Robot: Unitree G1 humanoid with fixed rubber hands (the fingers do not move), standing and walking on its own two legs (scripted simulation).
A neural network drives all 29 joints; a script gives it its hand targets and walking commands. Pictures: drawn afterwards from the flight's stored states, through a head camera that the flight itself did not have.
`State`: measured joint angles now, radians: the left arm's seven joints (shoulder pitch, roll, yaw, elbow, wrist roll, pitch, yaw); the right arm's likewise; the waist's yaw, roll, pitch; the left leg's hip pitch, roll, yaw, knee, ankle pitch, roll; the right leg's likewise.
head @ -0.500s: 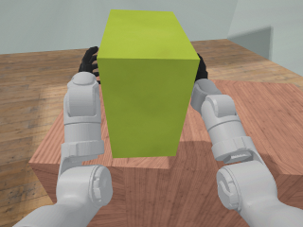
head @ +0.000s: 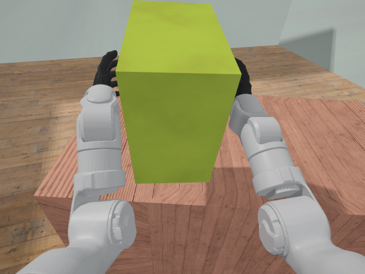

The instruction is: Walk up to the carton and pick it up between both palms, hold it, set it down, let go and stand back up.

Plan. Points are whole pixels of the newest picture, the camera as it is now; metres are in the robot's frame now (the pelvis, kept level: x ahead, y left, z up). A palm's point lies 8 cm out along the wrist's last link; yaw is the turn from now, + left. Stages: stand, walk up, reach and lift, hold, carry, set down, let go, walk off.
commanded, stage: set down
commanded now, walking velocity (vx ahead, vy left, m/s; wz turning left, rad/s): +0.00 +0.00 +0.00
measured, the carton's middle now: (172, 94) +0.44 +0.02 +0.22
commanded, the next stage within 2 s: none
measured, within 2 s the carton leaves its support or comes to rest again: neither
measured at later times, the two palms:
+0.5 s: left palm (113, 116) +0.39 +0.15 +0.19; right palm (230, 124) +0.39 -0.12 +0.17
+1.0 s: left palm (112, 127) +0.40 +0.16 +0.16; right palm (224, 130) +0.40 -0.11 +0.15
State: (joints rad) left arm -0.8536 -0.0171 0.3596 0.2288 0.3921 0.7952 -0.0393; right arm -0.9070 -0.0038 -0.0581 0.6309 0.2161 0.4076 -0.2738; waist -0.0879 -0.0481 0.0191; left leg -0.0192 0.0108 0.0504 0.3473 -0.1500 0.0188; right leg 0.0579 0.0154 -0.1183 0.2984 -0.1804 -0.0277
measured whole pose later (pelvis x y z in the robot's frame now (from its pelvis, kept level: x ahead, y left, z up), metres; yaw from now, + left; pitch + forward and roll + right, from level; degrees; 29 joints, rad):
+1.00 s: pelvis +0.00 +0.01 +0.00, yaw +0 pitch -7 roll -1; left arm -0.77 -0.07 0.32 0.53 0.37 0.41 0.06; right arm -0.79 0.07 -0.33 0.91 -0.12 -0.05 -0.13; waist -0.02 -0.07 0.07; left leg -0.08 0.00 0.05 0.33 -0.14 0.03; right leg 0.01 0.01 -0.12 0.25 -0.15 -0.02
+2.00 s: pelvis +0.03 +0.00 +0.00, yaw -2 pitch +3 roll +0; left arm -0.79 -0.11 0.46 0.77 0.39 0.17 0.07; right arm -0.80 0.09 -0.51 1.00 -0.29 -0.15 -0.09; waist 0.00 -0.04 -0.01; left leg -0.21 0.02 0.08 0.31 -0.14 0.01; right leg -0.14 0.02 -0.09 0.26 -0.16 -0.03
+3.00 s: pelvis +0.03 +0.00 +0.00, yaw -3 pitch +9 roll +0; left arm -0.83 -0.14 0.59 0.89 0.46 -0.01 0.05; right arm -0.80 0.14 -0.69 0.95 -0.49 -0.22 -0.04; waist 0.02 -0.03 -0.04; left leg -0.33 0.02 0.10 0.29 -0.12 0.02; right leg -0.29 0.02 -0.08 0.30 -0.16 -0.03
